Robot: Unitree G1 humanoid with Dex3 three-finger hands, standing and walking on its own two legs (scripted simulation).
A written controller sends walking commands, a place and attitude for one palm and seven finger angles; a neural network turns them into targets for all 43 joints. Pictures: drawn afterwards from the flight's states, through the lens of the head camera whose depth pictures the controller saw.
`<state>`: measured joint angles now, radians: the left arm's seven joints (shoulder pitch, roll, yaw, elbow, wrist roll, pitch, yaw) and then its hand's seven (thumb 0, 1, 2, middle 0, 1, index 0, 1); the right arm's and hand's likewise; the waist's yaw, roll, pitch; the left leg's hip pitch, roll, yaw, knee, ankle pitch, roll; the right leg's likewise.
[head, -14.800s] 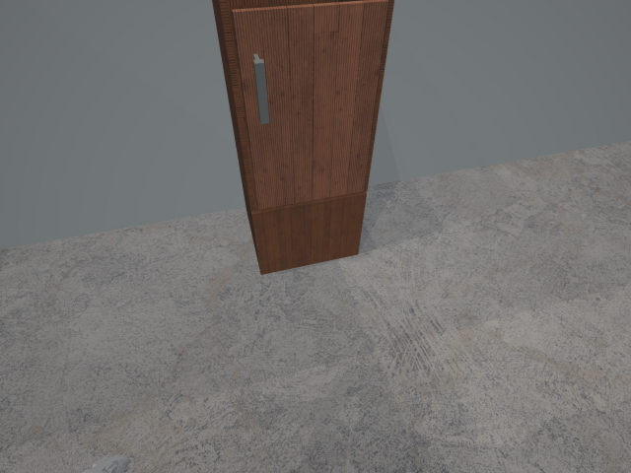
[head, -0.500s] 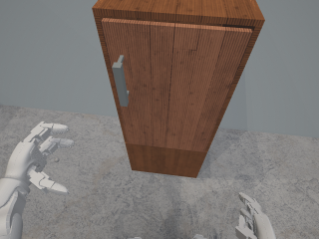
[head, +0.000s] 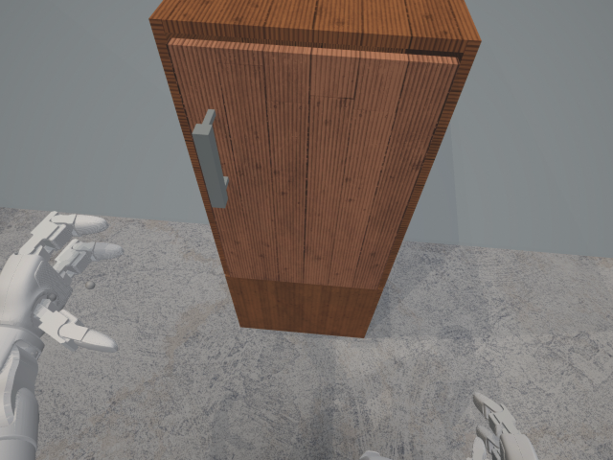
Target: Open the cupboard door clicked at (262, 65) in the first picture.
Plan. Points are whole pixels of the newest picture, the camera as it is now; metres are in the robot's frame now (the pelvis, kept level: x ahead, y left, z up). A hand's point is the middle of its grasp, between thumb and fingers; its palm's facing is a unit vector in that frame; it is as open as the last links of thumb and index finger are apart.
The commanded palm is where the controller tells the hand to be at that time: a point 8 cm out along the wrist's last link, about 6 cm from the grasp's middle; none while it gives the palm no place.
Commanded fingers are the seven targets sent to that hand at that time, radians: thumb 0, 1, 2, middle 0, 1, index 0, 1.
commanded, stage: raise the hand with hooked fingers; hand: left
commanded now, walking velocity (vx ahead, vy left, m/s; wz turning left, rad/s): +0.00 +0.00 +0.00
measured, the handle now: (215, 160) +0.53 +0.18 +0.06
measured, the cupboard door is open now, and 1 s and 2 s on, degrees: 0 0 0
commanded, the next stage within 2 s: move the hooked fingers beside the handle in 0.14 s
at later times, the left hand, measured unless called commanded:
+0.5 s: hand (106, 267) +0.32 +0.27 +0.08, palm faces -0.02 -1.00 -0.03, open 14.0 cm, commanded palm +0.30 +0.31 +0.08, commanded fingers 0.00 -0.50 0.30 -0.30 -1.20 -0.30 -1.20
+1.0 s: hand (133, 221) +0.39 +0.26 +0.08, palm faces -0.04 -1.00 -0.02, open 14.0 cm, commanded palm +0.37 +0.30 +0.08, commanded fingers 0.00 -0.50 0.30 -0.30 -1.20 -0.30 -1.20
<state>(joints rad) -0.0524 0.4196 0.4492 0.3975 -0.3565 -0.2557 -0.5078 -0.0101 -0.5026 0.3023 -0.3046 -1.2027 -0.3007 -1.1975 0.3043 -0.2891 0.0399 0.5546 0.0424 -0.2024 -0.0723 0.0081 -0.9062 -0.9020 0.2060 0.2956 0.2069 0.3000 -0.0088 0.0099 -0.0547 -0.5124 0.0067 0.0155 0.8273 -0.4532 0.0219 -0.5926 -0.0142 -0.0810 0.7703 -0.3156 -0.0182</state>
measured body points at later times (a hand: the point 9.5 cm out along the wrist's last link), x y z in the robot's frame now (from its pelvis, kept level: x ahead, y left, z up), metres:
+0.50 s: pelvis -0.01 +0.00 +0.00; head +0.05 +0.00 +0.44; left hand +0.31 +0.32 +0.08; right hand +0.15 -0.25 -0.09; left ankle -0.02 +0.10 -0.70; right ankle +0.04 -0.11 -0.70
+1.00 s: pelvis +0.00 +0.00 -0.01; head +0.08 +0.01 +0.44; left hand +0.39 +0.31 +0.08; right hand +0.09 -0.27 -0.11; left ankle -0.02 +0.10 -0.70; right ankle +0.04 -0.11 -0.70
